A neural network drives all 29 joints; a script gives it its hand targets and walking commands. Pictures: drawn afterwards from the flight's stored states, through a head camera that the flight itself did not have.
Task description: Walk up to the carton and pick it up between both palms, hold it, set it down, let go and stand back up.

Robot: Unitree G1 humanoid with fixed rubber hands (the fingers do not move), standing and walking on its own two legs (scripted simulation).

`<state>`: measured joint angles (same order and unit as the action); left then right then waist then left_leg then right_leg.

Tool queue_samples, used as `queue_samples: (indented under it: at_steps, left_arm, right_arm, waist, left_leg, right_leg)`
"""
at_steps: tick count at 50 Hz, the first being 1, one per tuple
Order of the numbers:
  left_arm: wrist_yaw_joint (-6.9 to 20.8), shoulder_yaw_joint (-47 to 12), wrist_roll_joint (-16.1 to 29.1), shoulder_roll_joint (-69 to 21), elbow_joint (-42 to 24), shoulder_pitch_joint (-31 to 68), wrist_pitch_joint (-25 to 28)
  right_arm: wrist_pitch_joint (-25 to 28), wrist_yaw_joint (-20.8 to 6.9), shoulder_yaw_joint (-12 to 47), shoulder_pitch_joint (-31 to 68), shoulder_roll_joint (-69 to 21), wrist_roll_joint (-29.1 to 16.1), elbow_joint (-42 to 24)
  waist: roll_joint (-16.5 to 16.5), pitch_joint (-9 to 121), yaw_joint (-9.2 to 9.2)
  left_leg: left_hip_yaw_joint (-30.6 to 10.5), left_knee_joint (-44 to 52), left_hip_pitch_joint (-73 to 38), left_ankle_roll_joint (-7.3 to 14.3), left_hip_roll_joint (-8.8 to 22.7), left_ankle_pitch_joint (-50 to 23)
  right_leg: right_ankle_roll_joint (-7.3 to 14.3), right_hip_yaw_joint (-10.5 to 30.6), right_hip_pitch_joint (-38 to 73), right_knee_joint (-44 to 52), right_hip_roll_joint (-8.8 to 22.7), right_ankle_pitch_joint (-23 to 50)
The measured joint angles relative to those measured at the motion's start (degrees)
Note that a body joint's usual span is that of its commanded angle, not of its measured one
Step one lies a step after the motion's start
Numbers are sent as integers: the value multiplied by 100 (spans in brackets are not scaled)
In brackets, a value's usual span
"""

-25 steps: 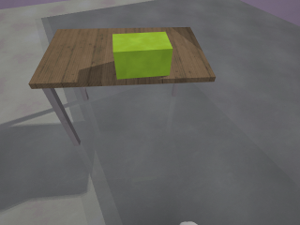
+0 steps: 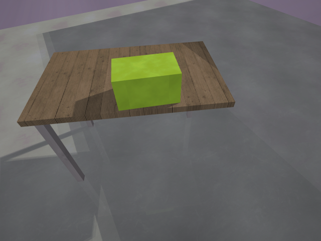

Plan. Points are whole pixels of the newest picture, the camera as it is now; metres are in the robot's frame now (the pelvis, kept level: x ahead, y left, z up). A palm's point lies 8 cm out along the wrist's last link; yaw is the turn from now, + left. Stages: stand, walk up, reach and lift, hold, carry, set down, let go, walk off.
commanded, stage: walk up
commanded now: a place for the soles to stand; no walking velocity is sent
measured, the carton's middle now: (146, 80) +0.76 +0.07 -0.04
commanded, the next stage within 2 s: none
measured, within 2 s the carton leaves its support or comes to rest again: neither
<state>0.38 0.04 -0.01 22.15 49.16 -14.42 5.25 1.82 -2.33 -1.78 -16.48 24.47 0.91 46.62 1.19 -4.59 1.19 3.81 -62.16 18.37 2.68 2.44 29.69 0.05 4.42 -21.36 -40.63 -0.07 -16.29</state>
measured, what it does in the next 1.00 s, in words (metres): walks ahead: left foot, then right foot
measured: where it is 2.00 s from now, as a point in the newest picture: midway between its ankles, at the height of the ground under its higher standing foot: (157, 237)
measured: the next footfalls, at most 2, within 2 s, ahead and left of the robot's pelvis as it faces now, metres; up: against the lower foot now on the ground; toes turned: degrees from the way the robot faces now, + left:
left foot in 0.14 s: +0.12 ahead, +0.13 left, +0.00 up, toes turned +5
right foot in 0.60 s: +0.29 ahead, -0.10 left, +0.00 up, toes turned +5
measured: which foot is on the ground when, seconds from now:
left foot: up 0.00-0.12, down 0.14-0.60, up 0.62-0.86, down 0.88-1.00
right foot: down 0.00-0.16, up 0.18-0.58, down 0.60-0.90, up 0.92-1.00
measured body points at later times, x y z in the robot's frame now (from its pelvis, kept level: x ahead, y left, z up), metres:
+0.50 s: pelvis +0.13 +0.06 +0.02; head +0.16 +0.08 +0.47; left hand +0.24 +0.35 -0.11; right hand +0.18 -0.27 -0.07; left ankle +0.08 +0.13 -0.71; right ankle +0.19 -0.12 -0.66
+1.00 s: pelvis +0.24 +0.11 +0.00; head +0.26 +0.13 +0.45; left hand +0.29 +0.41 -0.13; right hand +0.31 -0.21 -0.09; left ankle +0.28 +0.18 -0.71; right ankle +0.25 -0.07 -0.67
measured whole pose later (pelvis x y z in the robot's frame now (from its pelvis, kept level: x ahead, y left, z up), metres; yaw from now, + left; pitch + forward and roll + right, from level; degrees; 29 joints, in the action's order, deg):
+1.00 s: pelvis +0.24 +0.11 +0.00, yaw +2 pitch -2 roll -4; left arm 0.0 0.0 0.0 21.9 49.1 -18.3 2.2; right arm 2.1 -2.0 -1.8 -17.3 22.7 1.1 47.4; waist 0.8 -4.1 1.8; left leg 4.0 -43.5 22.1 3.3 2.7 19.6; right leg 1.0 3.9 -24.3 -55.9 -1.2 -22.4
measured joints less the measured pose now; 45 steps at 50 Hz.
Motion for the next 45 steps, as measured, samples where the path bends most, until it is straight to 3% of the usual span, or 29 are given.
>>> queue_samples:
  at_steps: [6,9,12,20,24,29,31,32,35,42,44,45]
  left_arm:
    - [0,-1,0,-1,1,-260,-27]
    - [0,0,0,-4,9,-270,-171]
    - [0,0,0,-1,1,-226,-252]
    - [0,0,0,1,-2,-57,-246]
    - [0,0,0,3,-5,173,-247]
    - [1,-1,0,6,-9,448,-153]
    - [-3,0,0,12,-1,395,-56]
    - [-3,0,0,-3,4,318,-39]
    - [-9,0,0,-30,1,14,-39]
    - [-11,-2,0,-31,0,-492,-46]
    - [-11,-2,0,-32,0,-543,-107]
    - [-12,-1,0,-32,3,-533,-153]
  right_arm:
    - [0,-108,1,-3,30,0,-2]
    - [94,-92,-1,-42,35,5,8]
    - [123,-58,0,-153,-33,5,38]
    - [124,92,0,-203,-72,5,63]
    - [124,114,2,-203,-73,5,63]
    - [101,101,2,-204,-75,6,65]
    - [50,95,0,-204,-75,6,70]
    - [18,95,0,-177,-76,6,71]
    - [-25,88,1,-109,-72,5,60]
    - [-25,-89,2,-67,-26,5,57]
    - [-17,-89,1,-68,-20,5,55]
    - [-3,-70,0,-67,-21,9,57]
  waist:
    - [61,16,6]
    - [35,28,12]
    - [4,68,34]
    - [-96,73,46]
    - [-107,74,45]
    - [-120,76,58]
    - [-141,48,53]
    - [-112,38,52]
    - [-4,43,55]
    - [58,48,55]
    - [68,63,56]
    - [63,51,54]
  left_leg:
    - [-34,1176,398,0,20,-79]
    - [24,1653,351,-14,-2,-920]
    - [44,1731,236,16,0,-742]
    - [78,2594,-447,62,-2,-776]
    - [83,2652,-681,52,-11,-601]
    - [96,2466,-757,-26,-45,-287]
    - [94,1650,-640,-27,-39,-13]
    - [54,1017,-498,-27,-37,53]
    - [-37,-131,-45,-27,-36,79]
    - [-65,892,588,-47,30,-59]
    - [-70,1524,560,-50,32,-377]
    - [-46,1704,540,-50,25,-898]
  right_leg:
    - [0,-8,239,1,175,-310]
    - [100,7,141,-434,198,-650]
    - [108,4,-318,-1581,-94,-683]
    - [108,16,-768,-1692,-206,-688]
    - [108,21,-793,-1307,-168,-611]
    - [115,-41,-641,5,-145,-211]
    - [169,-41,-332,288,-154,288]
    - [92,-54,-300,72,-163,360]
    - [31,-61,29,-74,-130,-55]
    - [32,-69,313,-72,150,-418]
    - [30,-74,324,-85,202,-503]
    - [48,-71,299,-174,223,-549]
